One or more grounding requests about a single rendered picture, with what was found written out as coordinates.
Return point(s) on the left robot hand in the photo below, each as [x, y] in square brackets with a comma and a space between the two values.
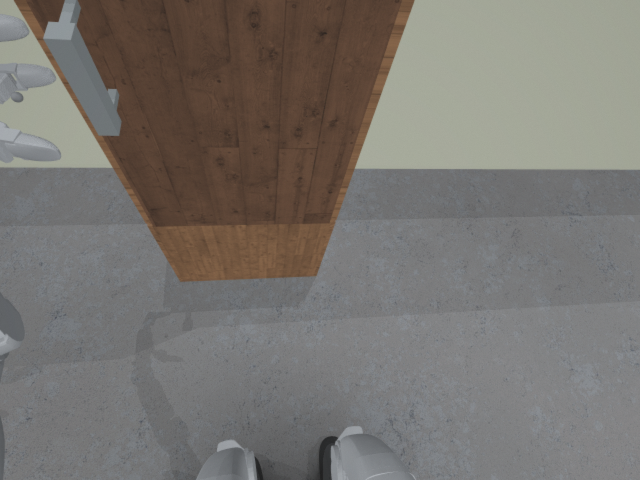
[13, 142]

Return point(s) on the left robot thigh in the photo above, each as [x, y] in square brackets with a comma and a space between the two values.
[229, 464]

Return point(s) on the handle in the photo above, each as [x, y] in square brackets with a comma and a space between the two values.
[72, 56]

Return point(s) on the left robot upper arm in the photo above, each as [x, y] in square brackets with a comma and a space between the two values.
[11, 337]

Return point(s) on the left robot shin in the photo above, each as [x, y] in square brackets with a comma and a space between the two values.
[228, 444]

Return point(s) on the cupboard door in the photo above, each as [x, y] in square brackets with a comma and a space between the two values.
[235, 112]

